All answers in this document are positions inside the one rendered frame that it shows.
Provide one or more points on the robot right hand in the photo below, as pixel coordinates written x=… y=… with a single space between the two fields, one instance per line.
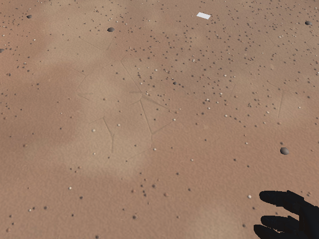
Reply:
x=290 y=228

